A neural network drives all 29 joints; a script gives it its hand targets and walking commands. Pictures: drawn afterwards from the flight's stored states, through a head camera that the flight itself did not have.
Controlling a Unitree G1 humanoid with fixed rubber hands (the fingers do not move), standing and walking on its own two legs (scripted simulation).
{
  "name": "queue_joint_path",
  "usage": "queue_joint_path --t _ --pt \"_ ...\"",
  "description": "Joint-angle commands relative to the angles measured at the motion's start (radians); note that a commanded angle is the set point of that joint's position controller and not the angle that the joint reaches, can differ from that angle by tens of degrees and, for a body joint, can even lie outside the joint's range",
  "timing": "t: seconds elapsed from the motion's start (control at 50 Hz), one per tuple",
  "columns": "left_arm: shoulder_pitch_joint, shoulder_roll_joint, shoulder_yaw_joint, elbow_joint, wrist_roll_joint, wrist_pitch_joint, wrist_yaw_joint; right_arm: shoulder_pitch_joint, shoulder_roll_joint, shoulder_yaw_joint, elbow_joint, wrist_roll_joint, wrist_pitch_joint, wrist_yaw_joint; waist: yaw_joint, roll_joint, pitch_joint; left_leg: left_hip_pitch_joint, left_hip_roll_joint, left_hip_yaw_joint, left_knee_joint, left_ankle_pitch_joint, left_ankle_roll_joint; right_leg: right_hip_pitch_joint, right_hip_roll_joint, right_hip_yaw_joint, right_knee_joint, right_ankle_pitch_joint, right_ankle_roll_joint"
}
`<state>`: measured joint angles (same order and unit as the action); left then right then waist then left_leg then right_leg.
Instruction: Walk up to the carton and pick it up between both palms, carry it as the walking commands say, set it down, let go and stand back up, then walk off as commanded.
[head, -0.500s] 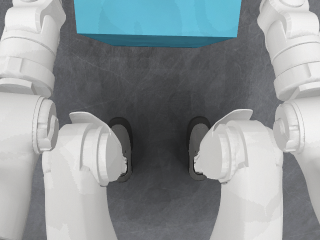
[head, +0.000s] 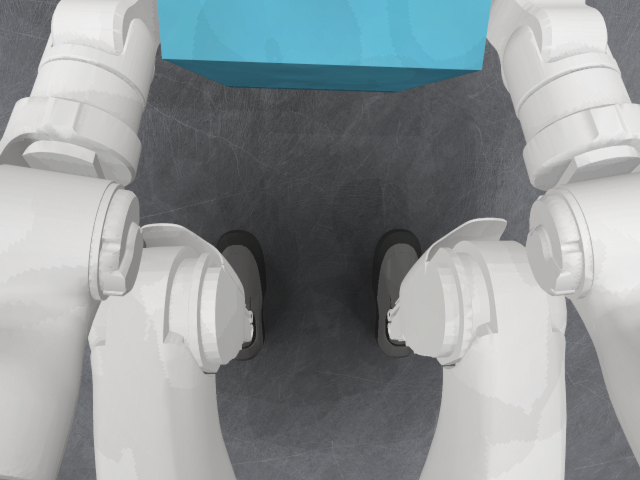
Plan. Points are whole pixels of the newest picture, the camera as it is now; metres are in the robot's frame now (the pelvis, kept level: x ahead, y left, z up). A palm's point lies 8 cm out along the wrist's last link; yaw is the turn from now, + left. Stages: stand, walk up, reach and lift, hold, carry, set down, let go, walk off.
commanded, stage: reach and lift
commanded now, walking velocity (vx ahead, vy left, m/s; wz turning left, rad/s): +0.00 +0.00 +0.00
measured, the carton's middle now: out of the picture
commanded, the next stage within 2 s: none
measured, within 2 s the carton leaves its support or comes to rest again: leaves its support in 0.76 s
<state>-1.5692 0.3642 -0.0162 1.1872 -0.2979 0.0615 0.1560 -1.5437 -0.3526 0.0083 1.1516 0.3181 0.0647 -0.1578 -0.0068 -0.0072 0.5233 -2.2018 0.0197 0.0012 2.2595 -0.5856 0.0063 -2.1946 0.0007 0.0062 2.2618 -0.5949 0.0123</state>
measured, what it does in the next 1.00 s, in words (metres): stands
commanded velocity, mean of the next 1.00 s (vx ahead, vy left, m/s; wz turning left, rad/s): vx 0.00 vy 0.00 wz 0.00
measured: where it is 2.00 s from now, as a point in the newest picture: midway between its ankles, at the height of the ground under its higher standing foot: (319, 314)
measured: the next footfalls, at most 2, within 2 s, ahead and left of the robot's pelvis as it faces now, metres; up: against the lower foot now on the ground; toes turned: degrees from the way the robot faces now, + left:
none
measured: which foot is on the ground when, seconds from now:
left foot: down 0.00-1.00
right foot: down 0.00-1.00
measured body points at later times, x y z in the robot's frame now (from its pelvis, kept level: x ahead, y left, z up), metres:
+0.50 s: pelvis +0.00 +0.00 -0.01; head +0.37 +0.01 +0.23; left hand +0.57 +0.16 -0.18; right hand +0.57 -0.16 -0.18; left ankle +0.12 +0.12 -0.32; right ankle +0.12 -0.12 -0.32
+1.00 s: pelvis +0.00 +0.00 +0.01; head +0.36 +0.00 +0.26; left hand +0.57 +0.16 -0.15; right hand +0.57 -0.16 -0.14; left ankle +0.12 +0.12 -0.32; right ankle +0.12 -0.12 -0.32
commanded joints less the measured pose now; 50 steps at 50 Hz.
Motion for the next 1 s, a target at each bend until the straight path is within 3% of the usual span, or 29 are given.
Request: queue_joint_path --t 0.0,0.02,0.06,0.1,0.16,0.2,0.24,0.26,0.3,0.34,0.36,0.42,0.46,0.52,0.58,0.6,0.62,0.64,0.66,0.68,0.7,0.72,0.76,0.78,0.8,0.82,0.88,0.92,0.98 --pt "-0.27 0.045 0.029 -0.126 0.024 -0.032 -0.002 -0.285 -0.094 -0.017 -0.168 -0.031 -0.047 -0.008 -0.003 0.021 -1.54 0.699 -0.076 0.021 -0.181 0.466 -0.026 0.663 0.074 -0.029 -0.215 0.45 0.015" --pt "-0.263 0.012 0.001 -0.083 0.013 -0.029 -0.008 -0.267 -0.072 -0.01 -0.146 -0.041 -0.048 -0.013 -0.041 -0.008 -1.533 0.685 -0.077 0.021 -0.17 0.438 -0.023 0.695 0.068 -0.032 -0.22 0.452 0.019" --pt "-0.378 0.025 -0.001 -0.213 0.002 -0.053 -0.006 -0.294 0.025 0.013 -0.151 -0.007 -0.042 -0.002 0.011 0.002 -1.559 0.693 -0.084 0.036 -0.188 0.446 -0.026 0.696 0.07 -0.022 -0.226 0.453 0.018" --pt "-0.375 -0.003 -0.016 -0.194 0.007 -0.048 0.0 -0.338 -0.007 0.007 -0.163 0.01 -0.047 0.001 0.008 0.05 -1.561 0.751 -0.081 0.02 -0.196 0.463 -0.035 0.663 0.076 -0.037 -0.204 0.446 0.011" --pt "-0.353 -0.101 -0.054 -0.109 -0.018 -0.042 -0.02 -0.351 0.039 0.041 -0.168 0.01 -0.053 0.02 -0.028 -0.002 -1.55 0.75 -0.089 0.015 -0.214 0.436 -0.022 0.679 0.076 -0.055 -0.218 0.429 0.014" --pt "-0.34 -0.126 -0.039 -0.138 0.0 -0.048 -0.035 -0.351 0.103 0.075 -0.163 0.011 -0.048 0.038 0.02 0.004 -1.513 0.707 -0.083 0.032 -0.195 0.463 -0.028 0.665 0.076 -0.021 -0.23 0.447 0.02" --pt "-0.385 -0.21 -0.066 -0.154 0.022 -0.045 -0.053 -0.361 0.175 0.078 -0.132 0.007 -0.041 0.061 -0.011 0.036 -1.486 0.702 -0.085 0.038 -0.193 0.429 -0.033 0.618 0.075 -0.043 -0.221 0.415 0.014" --pt "-0.505 -0.26 -0.122 -0.256 -0.015 -0.049 -0.067 -0.437 0.269 0.077 -0.182 0.014 -0.047 0.077 -0.029 0.052 -1.563 0.791 -0.094 0.011 -0.213 0.446 -0.021 0.601 0.085 -0.045 -0.213 0.409 0.014" --pt "-0.497 -0.43 -0.13 -0.23 -0.021 -0.029 -0.106 -0.506 0.351 0.109 -0.224 0.0 -0.042 0.113 -0.03 0.046 -1.533 0.771 -0.098 0.024 -0.183 0.444 -0.03 0.606 0.078 -0.039 -0.212 0.395 0.001" --pt "-0.489 -0.632 -0.139 -0.182 0.009 -0.004 -0.168 -0.541 0.597 0.146 -0.194 0.004 -0.022 0.179 0.003 0.014 -1.479 0.76 -0.11 0.033 -0.193 0.437 -0.022 0.603 0.089 -0.054 -0.21 0.39 0.008" --pt "-0.561 -0.727 -0.17 -0.232 0.011 0.0 -0.193 -0.563 0.661 0.128 -0.193 -0.001 -0.013 0.206 -0.031 0.06 -1.465 0.754 -0.111 0.028 -0.2 0.376 -0.03 0.559 0.089 -0.06 -0.202 0.346 -0.009" --pt "-0.574 -0.859 -0.143 -0.253 0.023 0.03 -0.252 -0.572 0.824 0.121 -0.236 -0.053 0.028 0.262 -0.047 0.007 -1.437 0.71 -0.125 0.036 -0.186 0.369 -0.016 0.559 0.096 -0.079 -0.187 0.331 -0.007" --pt "-0.572 -0.901 -0.132 -0.265 0.037 0.049 -0.282 -0.611 0.885 0.122 -0.27 -0.057 0.046 0.295 -0.012 0.016 -1.444 0.708 -0.132 0.045 -0.17 0.398 -0.011 0.545 0.104 -0.078 -0.18 0.346 -0.002" --pt "-0.615 -0.974 -0.11 -0.295 0.042 0.067 -0.299 -0.623 0.936 0.122 -0.281 -0.064 0.071 0.314 -0.023 -0.012 -1.493 0.678 -0.135 0.058 -0.166 0.362 -0.011 0.617 0.105 -0.087 -0.18 0.349 -0.004" --pt "-0.591 -1.004 -0.116 -0.304 0.051 0.081 -0.313 -0.6 0.943 0.093 -0.297 -0.068 0.078 0.319 -0.012 0.063 -1.526 0.663 -0.128 0.069 -0.162 0.37 -0.015 0.604 0.104 -0.077 -0.174 0.365 -0.01" --pt "-0.621 -0.987 -0.114 -0.303 0.046 0.084 -0.317 -0.6 0.94 0.086 -0.299 -0.075 0.082 0.318 -0.032 0.035 -1.545 0.659 -0.131 0.075 -0.147 0.353 -0.011 0.602 0.105 -0.079 -0.183 0.346 -0.009" --pt "-0.623 -0.976 -0.105 -0.342 0.058 0.086 -0.32 -0.572 0.962 0.08 -0.27 -0.077 0.092 0.318 0.01 0.021 -1.513 0.579 -0.13 0.091 -0.15 0.361 -0.018 0.644 0.105 -0.065 -0.181 0.4 -0.017" --pt "-0.599 -1.007 -0.109 -0.338 0.035 0.093 -0.329 -0.625 0.966 0.108 -0.364 -0.08 0.093 0.321 -0.047 -0.014 -1.608 0.637 -0.136 0.078 -0.15 0.379 -0.002 0.687 0.109 -0.084 -0.175 0.398 -0.001" --pt "-0.61 -0.993 -0.103 -0.37 0.049 0.099 -0.319 -0.662 0.997 0.115 -0.37 -0.037 0.096 0.32 0.019 0.033 -1.665 0.683 -0.13 0.08 -0.16 0.38 0.0 0.676 0.109 -0.081 -0.171 0.388 0.001" --pt "-0.667 -1.041 -0.14 -0.433 0.021 0.094 -0.323 -0.632 1.023 0.125 -0.423 -0.05 0.098 0.317 -0.019 0.006 -1.766 0.7 -0.132 0.098 -0.135 0.441 -0.014 0.74 0.119 -0.08 -0.178 0.468 -0.002" --pt "-0.652 -1.028 -0.119 -0.39 0.038 0.108 -0.321 -0.66 1.005 0.123 -0.446 -0.046 0.096 0.317 -0.016 0.024 -1.774 0.74 -0.132 0.087 -0.157 0.419 -0.002 0.712 0.117 -0.093 -0.185 0.421 0.003" --pt "-0.658 -1.034 -0.157 -0.511 0.017 0.098 -0.31 -0.645 1.046 0.135 -0.465 -0.032 0.105 0.313 0.014 0.021 -1.905 0.81 -0.143 0.078 -0.15 0.516 -0.005 0.744 0.119 -0.089 -0.158 0.513 0.0" --pt "-0.65 -1.042 -0.13 -0.458 0.022 0.107 -0.31 -0.658 1.023 0.136 -0.469 -0.046 0.115 0.306 -0.031 0.006 -1.875 0.774 -0.136 0.089 -0.156 0.472 -0.004 0.752 0.119 -0.097 -0.18 0.476 0.011" --pt "-0.665 -1.041 -0.137 -0.473 0.045 0.108 -0.312 -0.615 1.068 0.119 -0.405 -0.043 0.12 0.312 0.007 0.062 -1.85 0.8 -0.14 0.083 -0.168 0.482 -0.012 0.682 0.119 -0.101 -0.17 0.471 0.008" --pt "-0.663 -1.045 -0.176 -0.567 0.026 0.109 -0.308 -0.631 1.049 0.145 -0.473 -0.035 0.12 0.316 0.014 0.06 -1.944 0.828 -0.14 0.089 -0.169 0.512 -0.022 0.729 0.12 -0.102 -0.168 0.504 -0.001" --pt "-0.681 -1.036 -0.119 -0.519 0.053 0.114 -0.303 -0.678 1.043 0.142 -0.496 -0.038 0.126 0.317 0.027 0.036 -1.903 0.773 -0.138 0.111 -0.169 0.472 -0.015 0.724 0.127 -0.088 -0.196 0.459 0.008" --pt "-0.709 -1.034 -0.154 -0.57 0.049 0.125 -0.294 -0.705 1.061 0.159 -0.539 -0.028 0.138 0.308 0.033 0.038 -2.028 0.822 -0.143 0.114 -0.174 0.494 -0.018 0.808 0.129 -0.092 -0.193 0.506 0.013" --pt "-0.658 -1.062 -0.106 -0.46 0.064 0.138 -0.311 -0.675 1.017 0.127 -0.499 -0.093 0.143 0.296 -0.007 -0.013 -1.883 0.709 -0.142 0.109 -0.182 0.421 -0.006 0.768 0.128 -0.092 -0.225 0.447 0.01" --pt "-0.699 -1.054 -0.129 -0.532 0.073 0.143 -0.301 -0.635 1.04 0.127 -0.487 -0.082 0.161 0.311 0.021 0.05 -1.906 0.789 -0.134 0.108 -0.212 0.449 -0.024 0.725 0.131 -0.092 -0.228 0.446 0.005"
